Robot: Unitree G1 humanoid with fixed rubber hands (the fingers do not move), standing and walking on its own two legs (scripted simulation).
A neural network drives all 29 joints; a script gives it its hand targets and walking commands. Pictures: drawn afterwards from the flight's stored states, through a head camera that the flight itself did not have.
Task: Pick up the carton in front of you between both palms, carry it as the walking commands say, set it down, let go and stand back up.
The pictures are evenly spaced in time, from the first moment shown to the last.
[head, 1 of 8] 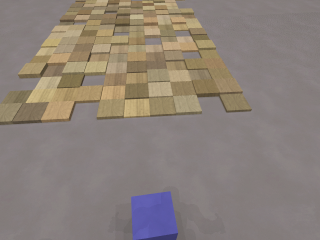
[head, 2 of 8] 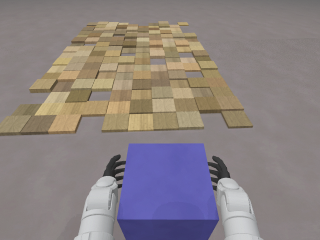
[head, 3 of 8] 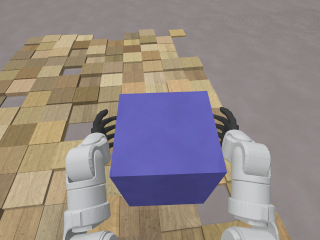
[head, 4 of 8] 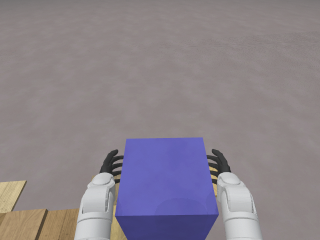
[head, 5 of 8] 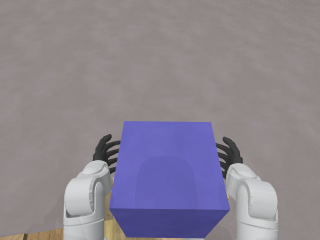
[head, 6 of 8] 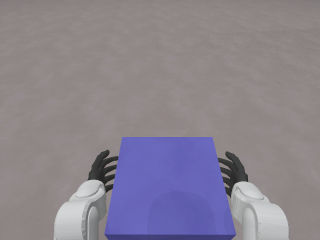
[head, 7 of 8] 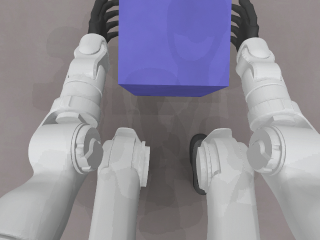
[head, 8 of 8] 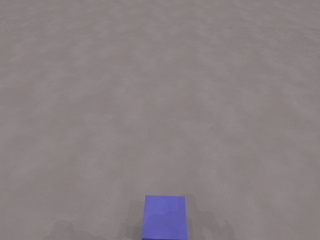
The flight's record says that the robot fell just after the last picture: no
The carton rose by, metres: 0.77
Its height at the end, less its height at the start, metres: +0.00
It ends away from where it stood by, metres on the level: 7.26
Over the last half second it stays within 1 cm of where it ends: yes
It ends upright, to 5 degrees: yes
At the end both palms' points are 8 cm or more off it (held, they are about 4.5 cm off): yes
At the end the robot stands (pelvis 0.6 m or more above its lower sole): yes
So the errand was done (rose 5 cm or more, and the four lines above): yes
